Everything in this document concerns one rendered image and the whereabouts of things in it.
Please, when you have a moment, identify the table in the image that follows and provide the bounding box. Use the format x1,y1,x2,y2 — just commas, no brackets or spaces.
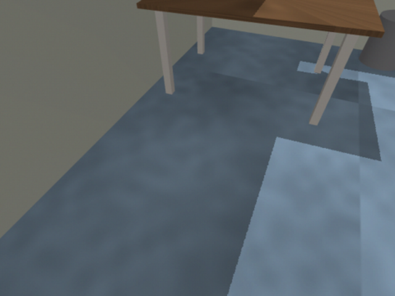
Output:
136,0,385,125

